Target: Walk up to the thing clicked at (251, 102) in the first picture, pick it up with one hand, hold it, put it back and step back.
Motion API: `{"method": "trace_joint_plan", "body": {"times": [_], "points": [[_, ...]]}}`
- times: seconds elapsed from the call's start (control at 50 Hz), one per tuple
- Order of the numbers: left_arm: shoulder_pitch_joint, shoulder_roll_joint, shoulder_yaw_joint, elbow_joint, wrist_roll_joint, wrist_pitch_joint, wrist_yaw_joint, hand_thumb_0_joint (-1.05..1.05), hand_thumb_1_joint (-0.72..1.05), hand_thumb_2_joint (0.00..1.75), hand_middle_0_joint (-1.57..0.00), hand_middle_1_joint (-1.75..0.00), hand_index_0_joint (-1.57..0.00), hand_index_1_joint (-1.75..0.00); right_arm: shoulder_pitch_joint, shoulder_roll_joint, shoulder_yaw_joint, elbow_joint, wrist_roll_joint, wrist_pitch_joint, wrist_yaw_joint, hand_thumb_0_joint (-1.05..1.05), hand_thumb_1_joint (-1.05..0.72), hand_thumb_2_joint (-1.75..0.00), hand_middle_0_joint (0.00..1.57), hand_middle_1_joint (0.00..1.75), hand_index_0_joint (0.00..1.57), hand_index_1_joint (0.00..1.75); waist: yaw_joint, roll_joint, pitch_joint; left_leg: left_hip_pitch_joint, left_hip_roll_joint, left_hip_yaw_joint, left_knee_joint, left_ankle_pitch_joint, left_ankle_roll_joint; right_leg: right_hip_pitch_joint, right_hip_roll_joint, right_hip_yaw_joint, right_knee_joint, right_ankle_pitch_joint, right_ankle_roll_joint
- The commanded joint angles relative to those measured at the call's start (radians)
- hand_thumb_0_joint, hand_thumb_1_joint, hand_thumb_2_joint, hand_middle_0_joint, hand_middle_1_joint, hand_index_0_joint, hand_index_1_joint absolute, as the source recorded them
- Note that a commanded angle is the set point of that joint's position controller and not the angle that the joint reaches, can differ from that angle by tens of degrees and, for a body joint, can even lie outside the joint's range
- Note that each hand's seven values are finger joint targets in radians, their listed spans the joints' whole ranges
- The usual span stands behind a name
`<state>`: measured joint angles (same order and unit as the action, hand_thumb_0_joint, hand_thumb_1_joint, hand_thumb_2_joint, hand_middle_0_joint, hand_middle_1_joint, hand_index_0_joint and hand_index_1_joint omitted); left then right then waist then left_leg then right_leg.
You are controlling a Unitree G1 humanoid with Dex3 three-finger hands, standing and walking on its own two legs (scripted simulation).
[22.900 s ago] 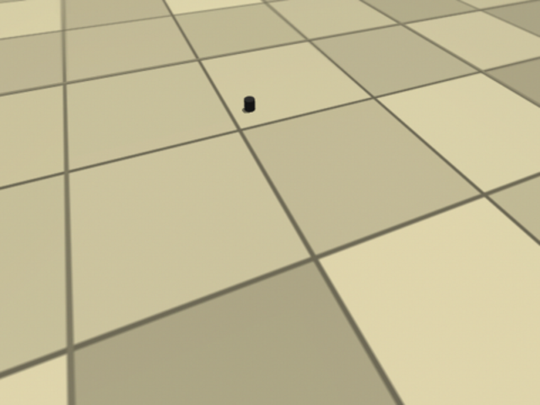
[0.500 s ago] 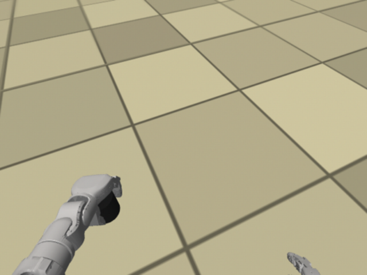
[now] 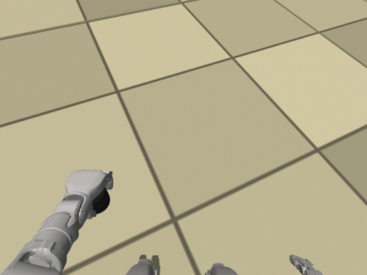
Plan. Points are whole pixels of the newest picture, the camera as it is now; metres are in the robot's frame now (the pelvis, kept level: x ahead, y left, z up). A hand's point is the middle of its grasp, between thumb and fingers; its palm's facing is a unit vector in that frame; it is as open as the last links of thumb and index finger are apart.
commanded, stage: crouch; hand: left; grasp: from above
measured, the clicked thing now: (93, 196) +0.33 +0.24 -0.13
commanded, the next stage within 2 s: lower in 1.46 s
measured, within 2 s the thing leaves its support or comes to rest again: neither
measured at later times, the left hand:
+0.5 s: hand (111, 204) +0.38 +0.25 -0.35, palm faces -0.48 +0.00 -0.87, open 9.3 cm
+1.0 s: hand (118, 207) +0.40 +0.26 -0.49, palm faces -0.45 -0.03 -0.89, open 9.3 cm
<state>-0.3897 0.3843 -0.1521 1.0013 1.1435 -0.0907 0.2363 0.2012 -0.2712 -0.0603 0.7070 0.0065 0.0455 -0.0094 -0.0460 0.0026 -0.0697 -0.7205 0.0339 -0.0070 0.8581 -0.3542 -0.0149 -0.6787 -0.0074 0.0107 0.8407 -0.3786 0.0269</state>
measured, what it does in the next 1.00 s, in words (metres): lowers itself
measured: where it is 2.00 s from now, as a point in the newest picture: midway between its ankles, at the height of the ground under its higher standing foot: outside the picture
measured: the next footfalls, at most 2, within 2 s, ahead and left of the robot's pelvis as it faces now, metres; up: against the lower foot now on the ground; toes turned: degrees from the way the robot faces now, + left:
none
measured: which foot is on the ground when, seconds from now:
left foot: down 0.00-1.00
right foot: down 0.00-1.00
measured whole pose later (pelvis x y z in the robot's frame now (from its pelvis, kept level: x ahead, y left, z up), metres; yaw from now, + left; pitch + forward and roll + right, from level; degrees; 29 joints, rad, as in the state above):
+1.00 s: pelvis -0.06 +0.00 -0.32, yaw -5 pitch +38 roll -7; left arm -0.88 0.64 0.10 1.37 1.25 -0.15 0.40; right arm 0.14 -0.26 -0.01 0.74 -0.13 -0.08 0.10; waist -0.19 0.01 -0.12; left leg -2.13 0.03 -0.12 2.13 -0.67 -0.01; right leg -2.04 0.03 -0.04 2.08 -0.70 0.05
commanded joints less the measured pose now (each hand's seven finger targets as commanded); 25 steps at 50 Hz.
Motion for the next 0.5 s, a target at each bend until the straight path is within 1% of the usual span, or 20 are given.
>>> {"method": "trace_joint_plan", "body": {"times": [0.0, 0.02, 0.04, 0.08, 0.1, 0.12, 0.14, 0.18, 0.2, 0.22, 0.24, 0.26, 0.3, 0.32, 0.36, 0.38, 0.42, 0.44, 0.46, 0.48], "points": [[-0.446, 0.209, 0.085, -0.120, 0.050, -0.015, 0.143, 0.00, 0.48, 0.89, -0.79, -0.98, -0.84, -0.93, 0.088, -0.154, -0.064, -0.061, -0.019, -0.029, 0.005, 0.00, -0.90, -0.90, 0.20, 0.30, 0.20, 0.30, -0.050, 0.078, -0.421, 0.080, -0.033, 0.020, 0.156, 0.166, 0.014, -0.190, 0.027, -0.025, 0.106, 0.160, -0.046], [-0.484, 0.220, 0.094, -0.109, 0.054, -0.013, 0.161, 0.00, 0.48, 0.89, -0.79, -0.99, -0.84, -0.94, 0.089, -0.159, -0.067, -0.062, -0.023, -0.032, 0.004, 0.00, -0.90, -0.90, 0.20, 0.30, 0.20, 0.30, -0.052, 0.102, -0.442, 0.051, -0.032, 0.015, 0.187, 0.149, 0.012, -0.243, 0.029, -0.028, 0.145, 0.143, -0.049], [-0.515, 0.216, 0.089, -0.071, 0.053, -0.007, 0.175, 0.00, 0.46, 0.90, -0.77, -1.00, -0.83, -0.95, 0.099, -0.161, -0.064, -0.055, -0.026, -0.036, 0.002, 0.00, -0.90, -0.90, 0.20, 0.30, 0.20, 0.30, -0.066, 0.112, -0.450, 0.015, -0.028, 0.006, 0.214, 0.126, 0.010, -0.299, 0.030, -0.036, 0.185, 0.121, -0.052], [-0.554, 0.264, 0.123, -0.025, 0.059, 0.005, 0.201, 0.00, 0.45, 0.90, -0.76, -0.99, -0.81, -0.93, 0.108, -0.165, -0.064, -0.045, -0.034, -0.044, -0.005, 0.00, -0.89, -0.90, 0.20, 0.30, 0.20, 0.30, -0.061, 0.111, -0.478, -0.095, -0.028, 0.001, 0.278, 0.079, 0.013, -0.372, 0.033, -0.040, 0.254, 0.084, -0.052], [-0.558, 0.279, 0.138, -0.018, 0.051, 0.011, 0.208, 0.00, 0.47, 0.83, -0.75, -0.97, -0.82, -0.91, 0.115, -0.164, -0.064, -0.041, -0.037, -0.049, -0.008, 0.00, -0.89, -0.89, 0.20, 0.30, 0.20, 0.30, -0.053, 0.124, -0.524, -0.119, -0.027, -0.004, 0.307, 0.071, 0.014, -0.397, 0.035, -0.044, 0.294, 0.073, -0.055], [-0.595, 0.286, 0.137, -0.027, 0.048, 0.015, 0.212, 0.00, 0.48, 0.83, -0.77, -0.96, -0.83, -0.90, 0.119, -0.165, -0.064, -0.035, -0.040, -0.055, -0.011, 0.00, -0.89, -0.89, 0.20, 0.30, 0.20, 0.30, -0.062, 0.144, -0.571, -0.151, -0.027, -0.003, 0.348, 0.068, 0.019, -0.429, 0.035, -0.043, 0.330, 0.073, -0.057], [-0.599, 0.276, 0.136, -0.022, 0.038, 0.023, 0.212, 0.00, 0.48, 0.83, -0.77, -0.94, -0.83, -0.88, 0.125, -0.166, -0.065, -0.029, -0.044, -0.060, -0.014, 0.00, -0.89, -0.89, 0.20, 0.30, 0.20, 0.30, -0.066, 0.144, -0.611, -0.156, -0.020, -0.012, 0.380, 0.081, 0.020, -0.466, 0.038, -0.048, 0.368, 0.076, -0.059], [-0.602, 0.288, 0.139, 0.004, 0.034, 0.041, 0.208, 0.00, 0.50, 0.82, -0.80, -0.92, -0.85, -0.87, 0.132, -0.173, -0.070, -0.025, -0.045, -0.065, -0.018, 0.00, -0.89, -0.89, 0.20, 0.30, 0.20, 0.30, -0.070, 0.149, -0.654, -0.209, -0.020, -0.018, 0.435, 0.077, 0.024, -0.515, 0.039, -0.053, 0.427, 0.072, -0.061], [-0.585, 0.304, 0.155, 0.039, 0.032, 0.050, 0.206, 0.00, 0.49, 0.83, -0.80, -0.91, -0.85, -0.86, 0.129, -0.174, -0.066, -0.018, -0.051, -0.068, -0.019, 0.00, -0.89, -0.89, 0.20, 0.30, 0.20, 0.30, -0.069, 0.144, -0.642, -0.263, -0.019, -0.027, 0.455, 0.070, 0.023, -0.544, 0.037, -0.056, 0.460, 0.064, -0.060], [-0.605, 0.328, 0.167, 0.030, 0.029, 0.052, 0.203, 0.00, 0.51, 0.84, -0.82, -0.92, -0.87, -0.87, 0.134, -0.172, -0.068, -0.018, -0.053, -0.070, -0.020, 0.00, -0.89, -0.89, 0.20, 0.30, 0.20, 0.30, -0.063, 0.142, -0.668, -0.301, -0.020, -0.026, 0.474, 0.042, 0.023, -0.551, 0.035, -0.057, 0.482, 0.048, -0.061], [-0.596, 0.339, 0.177, 0.056, 0.027, 0.059, 0.197, 0.00, 0.51, 0.85, -0.83, -0.90, -0.87, -0.86, 0.133, -0.175, -0.069, -0.016, -0.057, -0.073, -0.020, 0.00, -0.89, -0.89, 0.20, 0.30, 0.20, 0.30, -0.070, 0.135, -0.667, -0.330, -0.018, -0.031, 0.493, 0.016, 0.021, -0.584, 0.035, -0.059, 0.501, 0.024, -0.060], [-0.590, 0.361, 0.191, 0.047, 0.021, 0.060, 0.190, 0.00, 0.52, 0.85, -0.84, -0.91, -0.88, -0.87, 0.133, -0.172, -0.068, -0.018, -0.059, -0.074, -0.019, 0.00, -0.89, -0.89, 0.20, 0.30, 0.20, 0.30, -0.058, 0.142, -0.684, -0.358, -0.021, -0.027, 0.514, -0.003, 0.023, -0.593, 0.033, -0.058, 0.516, 0.006, -0.060], [-0.617, 0.365, 0.192, 0.055, 0.017, 0.059, 0.174, 0.00, 0.50, 0.90, -0.83, -0.93, -0.87, -0.89, 0.133, -0.170, -0.065, -0.021, -0.062, -0.079, -0.018, 0.00, -0.89, -0.90, 0.20, 0.30, 0.20, 0.30, -0.076, 0.131, -0.686, -0.438, -0.024, -0.028, 0.554, -0.078, 0.025, -0.637, 0.032, -0.059, 0.553, -0.050, -0.058], [-0.624, 0.384, 0.202, 0.075, 0.021, 0.056, 0.168, 0.00, 0.50, 0.90, -0.83, -0.92, -0.87, -0.89, 0.134, -0.170, -0.062, -0.016, -0.063, -0.082, -0.016, 0.00, -0.89, -0.90, 0.20, 0.30, 0.20, 0.30, -0.080, 0.129, -0.669, -0.485, -0.025, -0.030, 0.575, -0.114, 0.026, -0.670, 0.032, -0.060, 0.574, -0.079, -0.058], [-0.635, 0.372, 0.197, 0.097, 0.014, 0.040, 0.154, 0.00, 0.52, 0.90, -0.85, -0.93, -0.89, -0.89, 0.137, -0.164, -0.058, -0.016, -0.066, -0.089, -0.012, 0.00, -0.90, -0.90, 0.20, 0.30, 0.20, 0.30, -0.097, 0.109, -0.657, -0.561, -0.028, -0.028, 0.624, -0.172, 0.033, -0.722, 0.032, -0.064, 0.603, -0.129, -0.058], [-0.628, 0.383, 0.208, 0.086, 0.009, 0.028, 0.148, 0.00, 0.52, 0.91, -0.84, -0.93, -0.88, -0.89, 0.141, -0.172, -0.064, -0.022, -0.066, -0.092, -0.008, 0.00, -0.89, -0.89, 0.20, 0.30, 0.20, 0.30, -0.093, 0.108, -0.678, -0.559, -0.028, -0.041, 0.633, -0.196, 0.029, -0.749, 0.032, -0.070, 0.624, -0.158, -0.062], [-0.690, 0.399, 0.211, 0.062, 0.016, 0.003, 0.140, 0.00, 0.53, 0.91, -0.86, -0.93, -0.89, -0.89, 0.144, -0.174, -0.056, -0.011, -0.068, -0.096, -0.002, 0.00, -0.89, -0.90, 0.20, 0.30, 0.20, 0.30, -0.107, 0.150, -0.696, -0.593, -0.028, -0.047, 0.677, -0.205, 0.028, -0.819, 0.032, -0.072, 0.677, -0.166, -0.065], [-0.692, 0.402, 0.215, 0.053, 0.017, -0.009, 0.141, 0.00, 0.55, 0.91, -0.86, -0.92, -0.90, -0.88, 0.149, -0.174, -0.059, -0.009, -0.071, -0.098, 0.001, 0.00, -0.89, -0.90, 0.20, 0.30, 0.20, 0.30, -0.105, 0.141, -0.728, -0.590, -0.029, -0.049, 0.700, -0.204, 0.030, -0.829, 0.034, -0.076, 0.690, -0.168, -0.065], [-0.694, 0.419, 0.226, 0.059, 0.026, -0.021, 0.143, 0.00, 0.56, 0.91, -0.87, -0.93, -0.91, -0.89, 0.153, -0.181, -0.055, -0.003, -0.073, -0.102, 0.005, 0.00, -0.89, -0.89, 0.20, 0.30, 0.20, 0.30, -0.114, 0.150, -0.724, -0.603, -0.027, -0.060, 0.721, -0.200, 0.028, -0.865, 0.031, -0.082, 0.718, -0.165, -0.064], [-0.711, 0.406, 0.221, 0.046, 0.026, -0.035, 0.146, 0.00, 0.57, 0.90, -0.88, -0.91, -0.92, -0.87, 0.153, -0.179, -0.049, -0.002, -0.076, -0.105, 0.011, 0.00, -0.89, -0.89, 0.20, 0.30, 0.20, 0.30, -0.119, 0.173, -0.740, -0.597, -0.027, -0.069, 0.735, -0.186, 0.025, -0.899, 0.031, -0.086, 0.746, -0.158, -0.067]]}}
